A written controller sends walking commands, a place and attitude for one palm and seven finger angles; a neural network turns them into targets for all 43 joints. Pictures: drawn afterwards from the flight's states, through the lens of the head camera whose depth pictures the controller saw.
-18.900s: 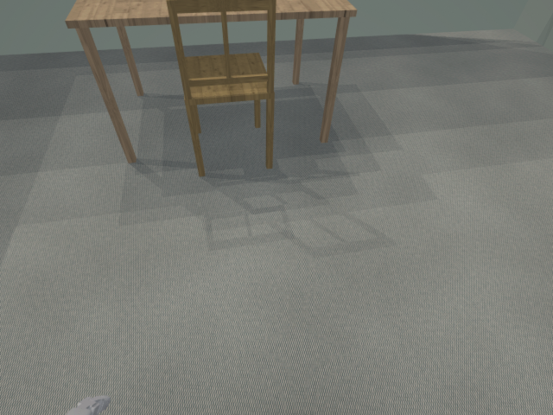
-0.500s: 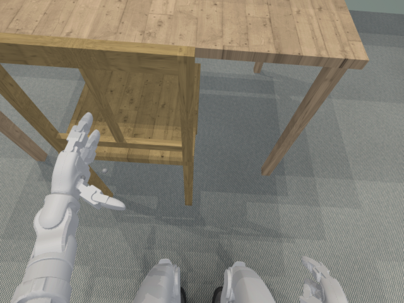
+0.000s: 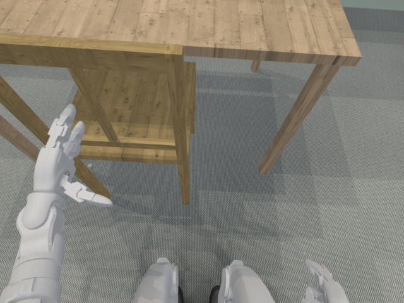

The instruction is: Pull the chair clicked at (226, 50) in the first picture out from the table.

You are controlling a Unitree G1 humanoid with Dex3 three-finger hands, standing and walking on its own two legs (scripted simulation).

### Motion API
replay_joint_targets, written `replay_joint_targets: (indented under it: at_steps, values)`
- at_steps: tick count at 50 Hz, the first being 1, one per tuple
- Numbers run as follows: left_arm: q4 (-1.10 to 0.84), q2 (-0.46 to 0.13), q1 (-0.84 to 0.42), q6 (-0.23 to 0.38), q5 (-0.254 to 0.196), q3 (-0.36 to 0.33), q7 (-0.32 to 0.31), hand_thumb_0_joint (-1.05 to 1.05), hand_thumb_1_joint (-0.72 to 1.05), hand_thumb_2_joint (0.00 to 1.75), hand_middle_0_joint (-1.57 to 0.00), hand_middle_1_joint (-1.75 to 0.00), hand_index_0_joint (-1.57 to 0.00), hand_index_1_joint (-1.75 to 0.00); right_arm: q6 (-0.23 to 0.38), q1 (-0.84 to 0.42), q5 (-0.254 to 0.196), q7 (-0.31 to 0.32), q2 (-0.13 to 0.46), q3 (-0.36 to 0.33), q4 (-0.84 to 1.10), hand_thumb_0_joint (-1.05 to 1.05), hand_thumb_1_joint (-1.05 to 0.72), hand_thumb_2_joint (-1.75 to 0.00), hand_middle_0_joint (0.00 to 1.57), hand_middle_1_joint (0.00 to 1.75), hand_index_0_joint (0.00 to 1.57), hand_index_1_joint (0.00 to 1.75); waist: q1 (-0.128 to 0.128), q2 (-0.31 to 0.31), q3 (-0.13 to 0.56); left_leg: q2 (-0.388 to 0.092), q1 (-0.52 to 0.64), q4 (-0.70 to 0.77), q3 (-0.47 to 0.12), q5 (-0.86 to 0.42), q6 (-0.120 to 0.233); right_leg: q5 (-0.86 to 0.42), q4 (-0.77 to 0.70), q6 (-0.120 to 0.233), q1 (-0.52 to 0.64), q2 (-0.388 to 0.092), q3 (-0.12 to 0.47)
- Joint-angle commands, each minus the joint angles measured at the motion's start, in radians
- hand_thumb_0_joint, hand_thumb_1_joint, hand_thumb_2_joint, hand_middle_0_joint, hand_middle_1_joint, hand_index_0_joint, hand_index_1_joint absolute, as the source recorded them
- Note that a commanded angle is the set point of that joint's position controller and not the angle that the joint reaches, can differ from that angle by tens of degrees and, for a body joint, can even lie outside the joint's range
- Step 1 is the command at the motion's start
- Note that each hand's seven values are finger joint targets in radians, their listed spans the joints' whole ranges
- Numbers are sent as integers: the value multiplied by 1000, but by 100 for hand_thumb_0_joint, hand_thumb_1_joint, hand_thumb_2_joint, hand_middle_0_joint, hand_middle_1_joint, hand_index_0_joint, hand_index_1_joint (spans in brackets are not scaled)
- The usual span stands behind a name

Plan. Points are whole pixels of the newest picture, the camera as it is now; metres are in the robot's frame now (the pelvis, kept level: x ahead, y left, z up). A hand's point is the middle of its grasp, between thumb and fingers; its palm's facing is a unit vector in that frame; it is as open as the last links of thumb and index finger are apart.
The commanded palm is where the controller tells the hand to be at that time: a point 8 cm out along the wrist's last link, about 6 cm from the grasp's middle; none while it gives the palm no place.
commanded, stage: aim the fingers beside a spindle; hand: left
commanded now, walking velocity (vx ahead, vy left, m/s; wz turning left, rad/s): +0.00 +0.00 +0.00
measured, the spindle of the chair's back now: (97, 109) +0.51 +0.25 +0.01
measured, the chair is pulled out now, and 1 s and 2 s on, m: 0.00 0.00 0.00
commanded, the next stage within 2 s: push the fingers through the gap in 1.78 s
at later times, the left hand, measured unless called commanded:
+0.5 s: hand (86, 169) +0.36 +0.23 +0.02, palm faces -0.02 -1.00 -0.05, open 16.9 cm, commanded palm +0.34 +0.27 +0.02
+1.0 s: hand (93, 176) +0.35 +0.22 +0.01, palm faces -0.04 -1.00 -0.02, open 16.9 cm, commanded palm +0.33 +0.27 +0.02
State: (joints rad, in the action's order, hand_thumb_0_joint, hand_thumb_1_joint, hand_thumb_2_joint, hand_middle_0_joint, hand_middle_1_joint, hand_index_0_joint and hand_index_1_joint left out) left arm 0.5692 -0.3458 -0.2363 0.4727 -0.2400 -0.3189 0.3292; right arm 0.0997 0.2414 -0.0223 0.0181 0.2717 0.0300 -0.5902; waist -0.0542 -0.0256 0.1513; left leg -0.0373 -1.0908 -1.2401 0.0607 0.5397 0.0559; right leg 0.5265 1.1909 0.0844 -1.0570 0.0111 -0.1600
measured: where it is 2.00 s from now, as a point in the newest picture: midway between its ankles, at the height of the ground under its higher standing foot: outside the picture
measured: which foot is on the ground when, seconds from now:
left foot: down 0.00-1.00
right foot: down 0.00-1.00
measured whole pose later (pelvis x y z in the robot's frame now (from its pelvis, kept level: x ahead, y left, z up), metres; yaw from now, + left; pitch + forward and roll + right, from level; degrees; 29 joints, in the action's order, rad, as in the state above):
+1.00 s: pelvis +0.00 +0.02 +0.00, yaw +0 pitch +22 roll -3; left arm 0.53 -0.30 -0.18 0.43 -0.24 -0.24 0.31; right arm 0.11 0.24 -0.02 0.01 0.27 0.03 -0.58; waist -0.05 -0.03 0.16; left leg -0.02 -1.09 -1.23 0.07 0.54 0.08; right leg 0.52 1.18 0.06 -1.05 0.00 -0.15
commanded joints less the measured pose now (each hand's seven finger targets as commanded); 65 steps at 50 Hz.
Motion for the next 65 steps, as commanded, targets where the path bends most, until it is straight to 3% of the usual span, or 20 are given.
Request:
replay_joint_targets:
  at_steps: [1,5,8,9,12,17,20,25,28,31,35,38,42,45,48,51,55,60,63,65]
  values:
    - [-36,-198,-226,23,-28,-51,31,0,-50,30,-6,-8,-6,-8,45,42,-8,15,156,-54,87,0,-90,-90,20,30,20,30,-28,9,293,27,91,113,-97,-220,-16,-197,-183,-62,253,-7,210]
    - [-112,-139,-273,27,-44,30,83,0,-50,30,-6,-8,-6,-8,62,45,-13,13,159,-61,105,0,-90,-90,20,30,20,30,-33,-49,373,25,169,110,-105,-267,-11,-239,-169,-55,240,-9,198]
    - [-232,-233,-255,58,-44,-41,66,0,-50,30,-6,-8,-6,-8,69,62,-6,13,165,-72,106,0,-90,-90,20,30,20,30,6,-102,483,20,283,127,-118,-365,-19,-305,-152,-51,265,-6,179]
    - [-284,-222,-270,66,-44,-29,54,0,-50,30,-6,-8,-6,-8,73,58,-4,11,158,-71,107,0,-90,-90,20,30,20,30,2,-130,507,19,324,133,-123,-400,-21,-326,-147,-52,256,-5,170]
    - [-236,-285,-221,61,-34,-116,-6,0,-50,30,-6,-8,-6,-8,65,58,3,11,155,-68,93,0,-90,-90,20,30,20,30,13,-69,445,18,282,141,-126,-395,-24,-321,-143,-56,258,1,158]
    - [-106,-251,-198,35,-12,-104,-23,0,-50,30,-6,-8,-6,-8,47,43,1,9,150,-59,100,0,-90,-90,20,30,20,30,5,-20,346,28,154,137,-104,-267,-21,-233,-154,-58,253,0,175]
    - [-120,-176,-178,25,-20,-29,21,0,-50,30,-6,-8,-6,-8,52,45,-4,5,152,-60,117,0,-90,-90,20,30,20,30,-3,-66,380,26,209,141,-108,-309,-18,-273,-152,-53,239,0,169]
    - [-214,-127,-209,30,-46,44,62,0,-50,30,-6,-8,-6,-8,66,47,-12,9,162,-68,117,0,-90,-90,20,30,20,30,-30,-59,401,15,291,149,-138,-339,-19,-261,-155,-55,185,3,144]
    - [-231,-160,-280,43,-38,9,20,0,-50,30,-6,-8,-6,-8,71,50,-4,16,163,-70,93,0,-90,-90,20,30,20,30,-29,-52,385,12,297,149,-152,-306,-26,-210,-150,-57,140,1,137]
    - [-234,-234,-268,60,-12,-65,-31,0,-50,30,-6,-8,-6,-8,68,53,5,17,163,-67,89,0,-90,-90,20,30,20,30,2,-77,404,13,317,161,-159,-331,-37,-211,-132,-50,139,2,127]
    - [-226,-233,-226,56,7,-62,-47,0,-50,30,-6,-8,-6,-8,59,48,8,13,156,-65,99,0,-90,-90,20,30,20,30,14,-87,441,16,338,162,-155,-387,-41,-258,-125,-47,174,3,128]
    - [-228,-172,-176,32,-5,-13,-23,0,-50,30,-6,-8,-6,-8,52,40,2,4,155,-66,110,0,-90,-90,20,30,20,30,10,-92,438,13,359,172,-153,-395,-45,-266,-141,-51,175,2,126]
    - [-175,-108,-83,-8,-31,27,14,0,-50,30,-6,-8,-6,-8,45,42,-10,1,159,-68,122,0,-90,-90,20,30,20,30,-6,-6,372,12,302,177,-150,-373,-34,-270,-157,-57,186,3,120]
    - [-200,-95,-179,11,-24,54,3,0,-50,30,-6,-8,-6,-8,48,31,-9,6,160,-67,117,0,-90,-90,20,30,20,30,-26,-40,315,11,282,174,-158,-302,-33,-204,-151,-54,119,1,117]
    - [-306,-148,-195,57,-20,6,-30,0,-50,30,-6,-8,-6,-8,56,41,1,7,159,-74,117,0,-90,-90,20,30,20,30,0,-76,412,7,370,176,-169,-364,-46,-223,-141,-51,132,2,118]
    - [-364,-195,-258,89,0,-13,-58,0,-50,30,-6,-8,-6,-8,59,42,10,10,155,-71,100,0,-90,-90,20,30,20,30,0,-133,453,5,425,173,-181,-419,-62,-239,-128,-47,118,4,119]
    - [-268,-176,-144,64,5,-17,-56,0,-50,30,-6,-8,-6,-8,52,37,8,9,152,-68,99,0,-90,-90,20,30,20,30,10,-95,418,11,375,179,-165,-412,-54,-255,-138,-47,160,5,121]
    - [-114,-94,-131,-1,-13,39,-7,0,-50,30,-6,-8,-6,-8,41,30,-8,9,157,-63,108,0,-90,-90,20,30,20,30,-14,-10,312,19,250,174,-148,-286,-33,-207,-155,-51,151,3,123]
    - [-189,-120,-171,13,-26,29,9,0,-50,30,-6,-8,-6,-8,45,28,-8,10,158,-67,120,0,-90,-90,20,30,20,30,-5,-33,380,21,269,160,-138,-305,-30,-231,-156,-52,187,-2,138]
    - [-262,-187,-212,43,-26,-15,-1,0,-50,30,-6,-8,-6,-8,50,28,-3,12,160,-67,121,0,-90,-90,20,30,20,30,5,-67,422,19,300,156,-142,-344,-32,-253,-144,-49,202,1,140]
